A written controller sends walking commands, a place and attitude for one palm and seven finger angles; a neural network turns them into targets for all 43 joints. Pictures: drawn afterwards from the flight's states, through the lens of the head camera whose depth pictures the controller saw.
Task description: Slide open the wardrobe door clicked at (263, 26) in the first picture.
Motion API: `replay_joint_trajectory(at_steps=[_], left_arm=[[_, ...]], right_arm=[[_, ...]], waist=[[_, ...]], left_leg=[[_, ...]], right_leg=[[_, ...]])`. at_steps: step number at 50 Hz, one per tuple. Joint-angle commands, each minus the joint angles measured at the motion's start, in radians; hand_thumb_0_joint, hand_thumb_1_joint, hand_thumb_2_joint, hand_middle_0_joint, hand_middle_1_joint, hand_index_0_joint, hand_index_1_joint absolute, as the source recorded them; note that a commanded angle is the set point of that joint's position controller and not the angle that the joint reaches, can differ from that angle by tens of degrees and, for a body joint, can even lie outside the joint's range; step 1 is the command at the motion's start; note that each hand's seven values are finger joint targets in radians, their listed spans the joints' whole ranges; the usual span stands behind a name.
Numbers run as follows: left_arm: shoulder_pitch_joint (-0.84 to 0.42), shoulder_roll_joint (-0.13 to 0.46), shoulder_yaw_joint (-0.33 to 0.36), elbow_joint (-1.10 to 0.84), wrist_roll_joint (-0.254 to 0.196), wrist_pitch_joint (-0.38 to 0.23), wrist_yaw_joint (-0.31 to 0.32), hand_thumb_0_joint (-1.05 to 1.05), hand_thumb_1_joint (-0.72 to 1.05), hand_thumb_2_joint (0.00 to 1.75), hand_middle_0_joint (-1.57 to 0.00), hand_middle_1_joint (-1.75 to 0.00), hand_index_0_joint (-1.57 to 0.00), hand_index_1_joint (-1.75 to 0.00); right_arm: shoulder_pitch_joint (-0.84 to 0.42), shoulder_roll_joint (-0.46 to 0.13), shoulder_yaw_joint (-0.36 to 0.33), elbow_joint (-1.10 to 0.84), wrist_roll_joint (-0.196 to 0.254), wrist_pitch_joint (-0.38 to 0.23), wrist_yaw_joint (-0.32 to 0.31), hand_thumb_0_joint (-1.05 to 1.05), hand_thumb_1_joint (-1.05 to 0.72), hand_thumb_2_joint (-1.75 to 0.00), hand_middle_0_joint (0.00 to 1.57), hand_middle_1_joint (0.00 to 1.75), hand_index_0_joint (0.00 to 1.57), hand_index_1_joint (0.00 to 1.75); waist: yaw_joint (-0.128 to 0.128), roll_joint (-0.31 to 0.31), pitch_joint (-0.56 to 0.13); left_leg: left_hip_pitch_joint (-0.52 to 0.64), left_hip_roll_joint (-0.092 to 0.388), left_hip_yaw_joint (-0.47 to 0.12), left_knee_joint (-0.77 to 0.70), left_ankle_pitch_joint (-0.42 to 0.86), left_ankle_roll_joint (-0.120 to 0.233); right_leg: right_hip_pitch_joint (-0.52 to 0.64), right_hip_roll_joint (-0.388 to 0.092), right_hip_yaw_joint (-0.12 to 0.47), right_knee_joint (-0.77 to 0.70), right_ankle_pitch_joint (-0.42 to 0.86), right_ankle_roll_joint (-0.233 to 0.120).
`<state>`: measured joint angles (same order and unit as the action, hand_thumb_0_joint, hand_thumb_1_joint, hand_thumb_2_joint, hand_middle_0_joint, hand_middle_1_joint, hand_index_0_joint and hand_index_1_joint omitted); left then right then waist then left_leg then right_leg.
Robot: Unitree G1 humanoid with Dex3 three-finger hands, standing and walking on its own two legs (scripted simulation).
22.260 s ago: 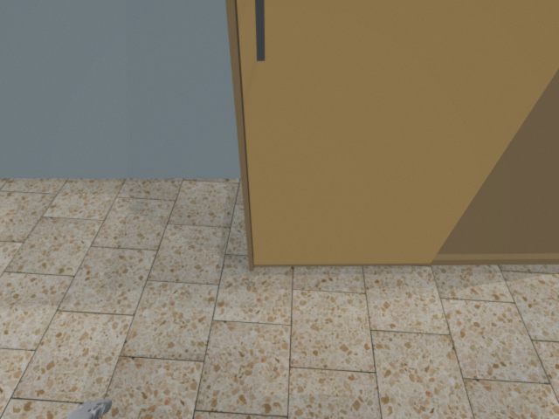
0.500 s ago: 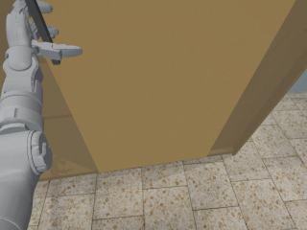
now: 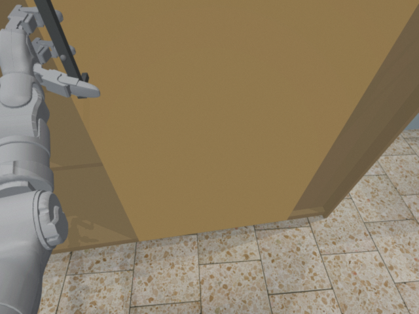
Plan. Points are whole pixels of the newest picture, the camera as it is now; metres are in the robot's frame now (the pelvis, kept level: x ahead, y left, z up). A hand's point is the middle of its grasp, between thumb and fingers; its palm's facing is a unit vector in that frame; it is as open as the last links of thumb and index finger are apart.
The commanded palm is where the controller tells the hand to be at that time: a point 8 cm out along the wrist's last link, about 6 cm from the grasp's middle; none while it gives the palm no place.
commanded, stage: slip the hand off the handle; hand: left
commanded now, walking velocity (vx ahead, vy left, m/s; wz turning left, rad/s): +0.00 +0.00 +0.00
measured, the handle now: (63, 37) +0.51 +0.24 +0.26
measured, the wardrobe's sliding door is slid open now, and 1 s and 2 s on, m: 0.49 0.49 0.49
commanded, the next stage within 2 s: draw the hand back to the body in 1.36 s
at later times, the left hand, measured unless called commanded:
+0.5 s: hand (17, 63) +0.47 +0.31 +0.24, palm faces +0.29 -0.94 -0.15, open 14.7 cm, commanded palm +0.42 +0.34 +0.24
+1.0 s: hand out of the picture +0.36 +0.30 +0.24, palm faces +0.36 -0.93 -0.13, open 14.7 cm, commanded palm +0.32 +0.33 +0.24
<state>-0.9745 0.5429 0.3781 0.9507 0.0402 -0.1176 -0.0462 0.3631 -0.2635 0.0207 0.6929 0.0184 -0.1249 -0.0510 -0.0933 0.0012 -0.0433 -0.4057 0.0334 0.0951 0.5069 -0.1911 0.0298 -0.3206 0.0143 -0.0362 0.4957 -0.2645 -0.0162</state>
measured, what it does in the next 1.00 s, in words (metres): stands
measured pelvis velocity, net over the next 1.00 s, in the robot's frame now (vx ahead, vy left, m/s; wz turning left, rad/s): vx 0.02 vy -0.01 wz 0.06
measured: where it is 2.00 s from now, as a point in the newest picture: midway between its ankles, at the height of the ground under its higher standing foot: outside the picture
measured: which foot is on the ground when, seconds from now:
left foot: down 0.00-1.00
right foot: down 0.00-1.00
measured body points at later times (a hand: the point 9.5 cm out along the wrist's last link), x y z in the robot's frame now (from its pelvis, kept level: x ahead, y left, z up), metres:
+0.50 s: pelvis +0.02 +0.00 +0.00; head +0.06 +0.01 +0.45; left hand +0.44 +0.36 +0.25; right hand +0.05 -0.29 -0.11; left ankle +0.04 +0.10 -0.74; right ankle -0.01 -0.11 -0.74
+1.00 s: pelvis +0.02 -0.01 +0.00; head +0.00 -0.02 +0.45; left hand +0.33 +0.35 +0.25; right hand +0.21 -0.24 -0.08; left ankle +0.04 +0.10 -0.74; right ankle -0.01 -0.11 -0.74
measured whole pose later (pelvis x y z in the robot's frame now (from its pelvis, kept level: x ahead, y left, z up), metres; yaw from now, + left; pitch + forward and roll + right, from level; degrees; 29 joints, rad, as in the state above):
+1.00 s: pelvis +0.02 -0.01 +0.00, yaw +3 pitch +1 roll -1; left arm -0.49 0.49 0.41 0.32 -0.16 0.11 -0.16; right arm 0.22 -0.26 0.05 0.63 0.07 -0.08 -0.11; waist 0.04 0.04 -0.07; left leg -0.33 0.01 0.04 0.53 -0.23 0.02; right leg -0.21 0.00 -0.09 0.49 -0.31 -0.02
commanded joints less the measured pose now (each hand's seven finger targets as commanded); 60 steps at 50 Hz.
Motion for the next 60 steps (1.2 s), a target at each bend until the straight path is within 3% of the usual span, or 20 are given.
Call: replay_joint_trajectory(at_steps=[1, 5, 8, 12, 13, 15, 18, 19, 21, 22, 23, 26, 28, 32, 40, 43, 45, 50, 54, 60], left_arm=[[-0.431, 0.429, 0.129, -0.237, -0.015, -0.053, 0.032, 0.0, -0.55, 0.2, -0.25, -1.15, -0.25, -1.15], [-0.428, 0.411, 0.087, -0.234, -0.015, -0.042, -0.001, 0.0, -0.55, 0.2, -0.25, -1.15, -0.25, -1.15], [-0.457, 0.468, 0.115, -0.247, -0.024, -0.055, -0.044, 0.0, -0.55, 0.2, -0.25, -1.15, -0.25, -1.15], [-0.49, 0.397, 0.035, -0.201, -0.055, -0.075, -0.112, 0.0, -0.55, 0.2, -0.25, -1.15, -0.25, -1.15], [-0.494, 0.411, 0.043, -0.216, -0.058, -0.078, -0.127, 0.0, -0.55, 0.2, -0.25, -1.15, -0.25, -1.15], [-0.502, 0.363, 0.002, -0.199, -0.073, -0.077, -0.153, 0.0, -0.55, 0.2, -0.25, -1.15, -0.25, -1.15], [-0.493, 0.432, 0.058, -0.178, -0.093, -0.075, -0.171, 0.0, -0.55, 0.2, -0.25, -1.15, -0.25, -1.15], [-0.49, 0.407, 0.037, -0.158, -0.094, -0.07, -0.175, 0.0, -0.55, 0.2, -0.25, -1.15, -0.25, -1.15], [-0.439, 0.356, 0.009, -0.207, -0.101, -0.065, -0.18, 0.0, -0.55, 0.2, -0.25, -1.15, -0.25, -1.15], [-0.411, 0.363, 0.031, -0.252, -0.118, -0.07, -0.176, 0.0, -0.55, 0.2, -0.25, -1.15, -0.25, -1.15], [-0.37, 0.433, 0.099, -0.294, -0.116, -0.067, -0.167, 0.0, -0.55, 0.2, -0.25, -1.15, -0.25, -1.15], [-0.238, 0.382, 0.108, -0.367, -0.147, -0.037, -0.162, 0.0, -0.55, 0.2, -0.25, -1.15, -0.25, -1.15], [-0.181, 0.437, 0.175, -0.479, -0.155, -0.019, -0.144, 0.0, -0.55, 0.2, -0.25, -1.15, -0.25, -1.15], [-0.034, 0.436, 0.233, -0.698, -0.166, 0.026, -0.107, 0.0, -0.55, 0.2, -0.25, -1.15, -0.25, -1.15], [0.071, 0.271, 0.132, -0.828, -0.189, 0.15, -0.108, 0.0, -0.55, 0.2, -0.25, -1.15, -0.25, -1.15], [0.059, 0.245, 0.104, -0.862, -0.201, 0.16, -0.107, 0.0, -0.55, 0.2, -0.25, -1.15, -0.25, -1.15], [0.07, 0.21, 0.075, -0.827, -0.212, 0.168, -0.112, 0.0, -0.55, 0.2, -0.25, -1.15, -0.25, -1.15], [0.052, 0.169, 0.027, -0.869, -0.217, 0.155, -0.106, 0.0, -0.55, 0.2, -0.25, -1.15, -0.25, -1.15], [0.097, 0.208, 0.077, -0.864, -0.222, 0.148, -0.086, 0.0, -0.55, 0.2, -0.25, -1.15, -0.25, -1.15], [0.041, 0.259, 0.091, -0.786, -0.206, 0.141, -0.083, 0.0, -0.55, 0.2, -0.25, -1.15, -0.25, -1.15]], right_arm=[[0.063, -0.175, -0.068, -0.109, 0.005, -0.016, -0.019, 0.0, -0.9, -0.9, 0.2, 0.3, 0.2, 0.3], [0.054, -0.173, -0.062, -0.121, 0.014, 0.001, -0.025, 0.0, -0.9, -0.9, 0.2, 0.3, 0.2, 0.3], [0.072, -0.18, -0.069, -0.116, 0.016, 0.01, -0.035, 0.0, -0.9, -0.9, 0.2, 0.3, 0.2, 0.3], [0.093, -0.181, -0.069, -0.097, 0.022, 0.011, -0.044, 0.0, -0.9, -0.9, 0.2, 0.3, 0.2, 0.3], [0.1, -0.186, -0.072, -0.092, 0.02, 0.012, -0.043, 0.0, -0.9, -0.9, 0.2, 0.3, 0.2, 0.3], [0.106, -0.183, -0.07, -0.081, 0.022, 0.01, -0.044, 0.0, -0.9, -0.9, 0.2, 0.3, 0.2, 0.3], [0.119, -0.196, -0.071, -0.069, 0.019, 0.014, -0.052, 0.0, -0.9, -0.9, 0.2, 0.3, 0.2, 0.3], [0.121, -0.193, -0.069, -0.069, 0.02, 0.015, -0.051, 0.0, -0.9, -0.9, 0.2, 0.3, 0.2, 0.3], [0.112, -0.189, -0.071, -0.086, 0.021, 0.011, -0.046, 0.0, -0.9, -0.9, 0.2, 0.3, 0.2, 0.3], [0.109, -0.189, -0.073, -0.096, 0.017, 0.008, -0.047, 0.0, -0.9, -0.9, 0.2, 0.3, 0.2, 0.3], [0.11, -0.198, -0.077, -0.096, 0.015, 0.012, -0.043, 0.0, -0.9, -0.9, 0.2, 0.3, 0.2, 0.3], [0.077, -0.187, -0.073, -0.131, 0.024, 0.019, -0.033, 0.0, -0.9, -0.9, 0.2, 0.3, 0.2, 0.3], [0.052, -0.187, -0.074, -0.152, 0.023, 0.018, -0.032, 0.0, -0.9, -0.9, 0.2, 0.3, 0.2, 0.3], [-0.007, -0.17, -0.069, -0.197, 0.025, 0.015, -0.028, 0.0, -0.9, -0.9, 0.2, 0.3, 0.2, 0.3], [-0.106, -0.141, -0.05, -0.202, 0.039, 0.01, -0.049, 0.0, -0.9, -0.9, 0.2, 0.3, 0.2, 0.3], [-0.136, -0.135, -0.041, -0.194, 0.041, 0.003, -0.06, 0.0, -0.9, -0.9, 0.2, 0.3, 0.2, 0.3], [-0.153, -0.134, -0.034, -0.185, 0.045, 0.001, -0.068, 0.0, -0.9, -0.9, 0.2, 0.3, 0.2, 0.3], [-0.203, -0.12, -0.02, -0.186, 0.049, -0.013, -0.077, 0.0, -0.9, -0.9, 0.2, 0.3, 0.2, 0.3], [-0.229, -0.117, -0.01, -0.181, 0.046, -0.024, -0.08, 0.0, -0.9, -0.9, 0.2, 0.3, 0.2, 0.3], [-0.233, -0.118, -0.001, -0.16, 0.043, -0.034, -0.088, 0.0, -0.9, -0.9, 0.2, 0.3, 0.2, 0.3]], waist=[[0.049, 0.011, -0.32], [0.026, 0.027, -0.275], [0.02, 0.058, -0.321], [-0.017, 0.085, -0.277], [-0.009, 0.111, -0.321], [-0.02, 0.138, -0.303], [-0.013, 0.117, -0.314], [-0.018, 0.115, -0.3], [-0.001, 0.147, -0.315], [0.013, 0.152, -0.346], [0.039, 0.15, -0.399], [0.064, 0.091, -0.366], [0.094, 0.106, -0.398], [0.125, 0.11, -0.413], [0.092, 0.096, -0.283], [0.09, 0.107, -0.265], [0.08, 0.048, -0.219], [0.085, 0.07, -0.206], [0.109, 0.072, -0.196], [0.102, 0.056, -0.187]], left_leg=[[0.237, -0.005, -0.071, -0.028, 0.166, 0.019], [0.23, -0.005, -0.069, -0.024, 0.147, 0.021], [0.252, -0.009, -0.07, -0.011, 0.164, 0.024], [0.287, -0.007, -0.085, 0.005, 0.155, 0.025], [0.309, -0.008, -0.094, 0.005, 0.161, 0.022], [0.328, -0.008, -0.104, 0.011, 0.171, 0.018], [0.309, -0.009, -0.111, 0.016, 0.172, 0.021], [0.304, -0.008, -0.115, 0.014, 0.166, 0.02], [0.331, -0.008, -0.122, 0.014, 0.181, 0.016], [0.347, -0.009, -0.121, 0.024, 0.219, 0.019], [0.365, -0.004, -0.128, 0.023, 0.256, 0.013], [0.335, -0.004, -0.113, 0.02, 0.304, 0.017], [0.333, -0.004, -0.102, 0.023, 0.351, 0.019], [0.35, 0.001, -0.093, 0.026, 0.454, 0.019], [0.346, 0.0, -0.097, -0.006, 0.301, 0.012], [0.357, -0.006, -0.107, -0.007, 0.256, 0.011], [0.334, -0.008, -0.114, -0.022, 0.187, 0.011], [0.343, -0.015, -0.129, -0.04, 0.112, 0.008], [0.316, -0.023, -0.125, -0.049, 0.077, 0.007], [0.279, -0.026, -0.109, -0.052, 0.052, 0.01]], right_leg=[[0.037, -0.001, 0.042, -0.064, 0.229, -0.007], [0.007, -0.001, 0.041, -0.069, 0.227, -0.001], [0.009, 0.001, 0.049, -0.069, 0.24, 0.0], [-0.064, 0.006, 0.039, -0.082, 0.207, -0.004], [-0.068, 0.008, 0.042, -0.079, 0.202, -0.004], [-0.102, 0.011, 0.036, -0.081, 0.192, -0.007], [-0.095, 0.011, 0.035, -0.078, 0.199, -0.005], [-0.11, 0.011, 0.03, -0.075, 0.188, -0.005], [-0.117, 0.014, 0.023, -0.069, 0.183, -0.01], [-0.093, 0.014, 0.02, -0.063, 0.21, -0.015], [-0.068, 0.017, 0.02, -0.053, 0.233, -0.017], [-0.023, 0.02, 0.012, -0.04, 0.289, -0.012], [0.026, 0.016, 0.017, -0.027, 0.346, -0.011], [0.081, 0.017, 0.012, -0.012, 0.403, -0.011], [0.018, 0.016, 0.002, -0.045, 0.303, -0.002], [0.008, 0.012, 0.003, -0.057, 0.266, -0.006], [-0.007, 0.009, 0.0, -0.073, 0.217, -0.003], [-0.01, 0.003, -0.001, -0.089, 0.139, -0.008], [0.021, -0.001, 0.006, -0.1, 0.114, -0.01], [0.037, -0.009, 0.024, -0.116, 0.095, -0.001]])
